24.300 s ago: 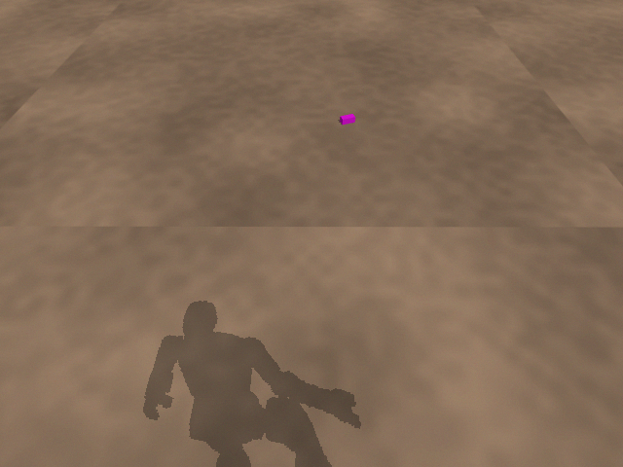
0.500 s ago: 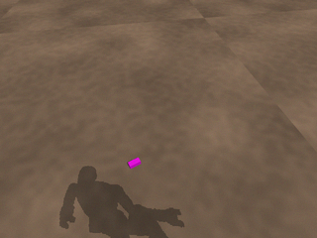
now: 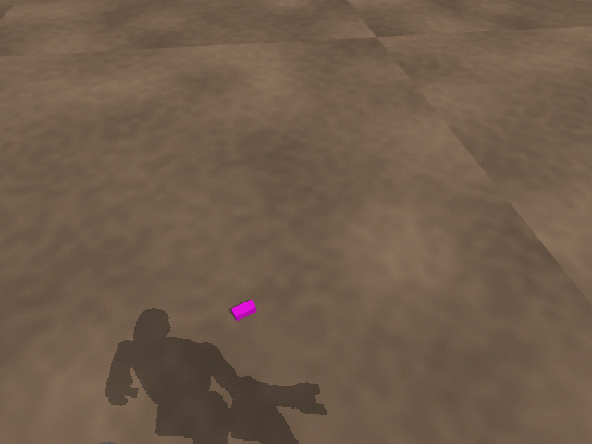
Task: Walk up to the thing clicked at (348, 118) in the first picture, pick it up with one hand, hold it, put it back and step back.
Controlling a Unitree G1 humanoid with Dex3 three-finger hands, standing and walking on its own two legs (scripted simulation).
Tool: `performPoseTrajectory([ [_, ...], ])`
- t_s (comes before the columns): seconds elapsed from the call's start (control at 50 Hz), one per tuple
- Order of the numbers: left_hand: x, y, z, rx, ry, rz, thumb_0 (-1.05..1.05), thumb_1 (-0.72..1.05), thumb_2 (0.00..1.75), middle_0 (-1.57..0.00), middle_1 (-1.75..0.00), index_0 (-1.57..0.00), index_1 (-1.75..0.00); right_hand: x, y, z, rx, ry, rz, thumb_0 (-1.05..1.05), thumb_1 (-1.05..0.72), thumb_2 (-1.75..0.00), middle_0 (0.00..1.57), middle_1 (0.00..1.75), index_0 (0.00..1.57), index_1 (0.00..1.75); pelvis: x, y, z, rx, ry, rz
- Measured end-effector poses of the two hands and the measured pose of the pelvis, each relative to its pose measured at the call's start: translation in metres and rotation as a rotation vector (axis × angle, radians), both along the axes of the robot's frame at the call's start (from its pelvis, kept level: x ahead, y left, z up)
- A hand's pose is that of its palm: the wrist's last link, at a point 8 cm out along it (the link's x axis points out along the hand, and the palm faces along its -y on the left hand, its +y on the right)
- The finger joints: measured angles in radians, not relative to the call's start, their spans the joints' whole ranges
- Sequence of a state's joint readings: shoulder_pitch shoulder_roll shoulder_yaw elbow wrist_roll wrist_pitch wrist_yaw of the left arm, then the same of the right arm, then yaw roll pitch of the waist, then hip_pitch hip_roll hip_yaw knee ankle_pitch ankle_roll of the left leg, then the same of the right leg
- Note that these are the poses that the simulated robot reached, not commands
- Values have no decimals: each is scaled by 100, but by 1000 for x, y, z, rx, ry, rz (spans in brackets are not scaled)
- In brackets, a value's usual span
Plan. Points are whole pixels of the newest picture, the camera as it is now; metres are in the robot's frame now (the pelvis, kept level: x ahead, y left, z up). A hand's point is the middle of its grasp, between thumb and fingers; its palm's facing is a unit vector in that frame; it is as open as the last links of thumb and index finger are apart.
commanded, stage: walk up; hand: left
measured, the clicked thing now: (244, 310) +0.72 +0.22 -0.75
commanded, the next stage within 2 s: stand in 0.30 s
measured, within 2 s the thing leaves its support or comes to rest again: neither
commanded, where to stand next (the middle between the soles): +0.33 -0.01 m, yaw -1 degrees
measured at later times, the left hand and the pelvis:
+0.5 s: hand out of the picture +0.09 +0.25 -0.15, palm faces -0.01 -0.94 -0.34, open 7.4 cm; pelvis +0.00 +0.00 +0.01, yaw +0 degrees
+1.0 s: hand out of the picture +0.04 +0.26 -0.15, palm faces -0.04 -0.94 -0.34, open 7.4 cm; pelvis -0.03 +0.00 +0.01, yaw -1 degrees
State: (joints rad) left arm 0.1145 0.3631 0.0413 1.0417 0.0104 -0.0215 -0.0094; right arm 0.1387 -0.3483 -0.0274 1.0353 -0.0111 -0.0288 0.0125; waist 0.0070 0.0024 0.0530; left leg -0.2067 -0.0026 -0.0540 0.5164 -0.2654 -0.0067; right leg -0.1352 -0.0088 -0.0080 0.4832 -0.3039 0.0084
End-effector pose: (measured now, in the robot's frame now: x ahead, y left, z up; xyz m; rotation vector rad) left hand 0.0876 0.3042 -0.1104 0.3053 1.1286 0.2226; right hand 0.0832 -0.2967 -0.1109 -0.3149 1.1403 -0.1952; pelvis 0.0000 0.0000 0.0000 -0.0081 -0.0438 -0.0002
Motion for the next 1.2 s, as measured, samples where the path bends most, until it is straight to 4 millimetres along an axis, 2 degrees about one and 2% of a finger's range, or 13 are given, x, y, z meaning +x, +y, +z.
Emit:
performPoseTrajectory([
  [0.2,5,-4,-3,-2,25,8,1,90,90,-20,-30,-20,-29,23,-4,3,-9,-9,5,1,-90,-90,20,30,20,30,7,-2,1,0,2,4],
  [0.34,2,-3,-5,-5,48,24,1,90,90,-20,-30,-20,-29,25,0,3,-6,6,5,1,-90,-90,20,30,20,30,8,-2,2,5,-5,2],
  [0.44,-3,-7,-2,-8,72,8,1,90,90,-20,-30,-20,-29,22,2,4,3,4,-5,1,-90,-90,20,30,20,30,3,-1,7,5,-11,-5],
  [0.6,-10,-11,3,-11,66,-21,1,90,90,-20,-30,-20,-29,5,3,7,14,7,-17,1,-90,-90,20,30,20,30,-12,-1,10,3,-20,-10],
  [0.84,-37,-6,2,-10,99,-22,1,90,90,-20,-30,-20,-29,-45,-2,3,10,85,-48,1,-90,-90,20,30,20,30,-26,0,11,5,-17,-13],
  [0.94,-48,-5,1,-8,122,-18,1,90,90,-20,-30,-20,-29,-60,-4,1,8,114,-61,1,-90,-90,20,30,20,30,-28,0,11,6,-15,-14],
  [1.06,-56,-5,1,-6,145,-19,1,90,90,-20,-30,-20,-29,-67,-4,-1,11,134,-65,1,-90,-90,20,30,20,30,-29,-1,11,7,-7,-14],
  [1.2,-54,-7,1,-5,146,-23,1,90,90,-20,-30,-20,-29,-62,-4,-2,14,129,-58,1,-90,-90,20,30,20,30,-27,-2,11,7,-4,-15],
])
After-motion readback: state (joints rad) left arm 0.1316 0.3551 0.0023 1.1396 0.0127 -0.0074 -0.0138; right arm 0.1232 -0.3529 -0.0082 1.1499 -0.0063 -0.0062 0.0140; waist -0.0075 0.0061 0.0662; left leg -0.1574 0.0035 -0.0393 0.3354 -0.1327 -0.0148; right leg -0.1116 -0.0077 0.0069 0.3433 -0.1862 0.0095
